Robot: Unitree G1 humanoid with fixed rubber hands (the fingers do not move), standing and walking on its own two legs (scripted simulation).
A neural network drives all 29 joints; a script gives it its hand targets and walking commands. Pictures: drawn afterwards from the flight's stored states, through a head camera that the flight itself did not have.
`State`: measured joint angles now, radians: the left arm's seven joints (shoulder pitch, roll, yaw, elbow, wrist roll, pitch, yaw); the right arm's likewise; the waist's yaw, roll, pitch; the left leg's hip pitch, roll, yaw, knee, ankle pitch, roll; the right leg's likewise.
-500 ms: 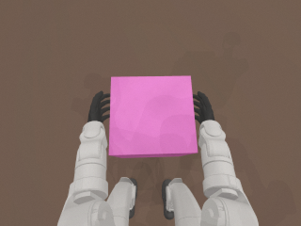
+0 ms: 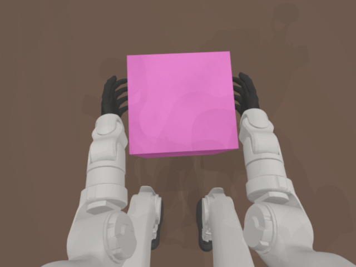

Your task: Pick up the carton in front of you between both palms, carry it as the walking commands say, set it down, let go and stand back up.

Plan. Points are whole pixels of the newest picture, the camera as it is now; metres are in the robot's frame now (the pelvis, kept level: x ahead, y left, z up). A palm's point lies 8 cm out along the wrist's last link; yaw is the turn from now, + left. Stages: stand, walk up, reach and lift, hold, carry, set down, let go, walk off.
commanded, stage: set down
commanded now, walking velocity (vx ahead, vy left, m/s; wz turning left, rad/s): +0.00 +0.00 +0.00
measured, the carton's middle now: (179, 115) +0.46 +0.01 -0.16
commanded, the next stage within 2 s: none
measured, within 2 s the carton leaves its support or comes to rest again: rests again in 1.38 s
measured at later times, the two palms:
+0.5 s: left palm (129, 117) +0.47 +0.16 -0.24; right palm (229, 108) +0.50 -0.14 -0.24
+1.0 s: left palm (135, 116) +0.51 +0.17 -0.35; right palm (219, 108) +0.54 -0.13 -0.37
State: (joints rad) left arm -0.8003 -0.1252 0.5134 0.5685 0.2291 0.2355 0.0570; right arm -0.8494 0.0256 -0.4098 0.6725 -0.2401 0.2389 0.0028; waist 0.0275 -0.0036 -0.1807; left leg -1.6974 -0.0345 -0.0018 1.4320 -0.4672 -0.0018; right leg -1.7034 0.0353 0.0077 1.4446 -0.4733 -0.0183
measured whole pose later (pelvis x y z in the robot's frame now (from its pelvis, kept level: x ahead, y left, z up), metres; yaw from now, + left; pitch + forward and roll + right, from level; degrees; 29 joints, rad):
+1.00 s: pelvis -0.02 +0.00 -0.20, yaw +2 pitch +41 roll +3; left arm -1.34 0.12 0.42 0.78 -0.02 0.24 0.17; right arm -1.48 -0.30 -0.13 0.96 -0.01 0.26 -0.08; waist 0.06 0.03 0.28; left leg -2.25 -0.06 0.02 2.15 -0.62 -0.04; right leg -2.28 0.04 0.00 2.18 -0.62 -0.03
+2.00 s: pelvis -0.04 -0.01 -0.23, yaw +2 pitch +31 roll +4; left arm -1.50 0.21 0.50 1.03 0.04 0.17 0.02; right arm -1.58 -0.33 -0.26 1.07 -0.15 0.19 0.08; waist 0.04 0.05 0.50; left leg -2.18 -0.08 0.02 2.24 -0.60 -0.05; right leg -2.21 0.04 0.01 2.28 -0.61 -0.04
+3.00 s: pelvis -0.02 +0.00 -0.05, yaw +1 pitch +47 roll +3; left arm -1.21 0.21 0.33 0.77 -0.10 0.22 0.14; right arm -1.41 -0.45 -0.16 1.01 0.02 0.23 0.02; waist 0.09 -0.01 0.03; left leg -1.94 -0.06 -0.01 1.59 -0.47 -0.03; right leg -1.97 0.05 0.03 1.61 -0.47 -0.02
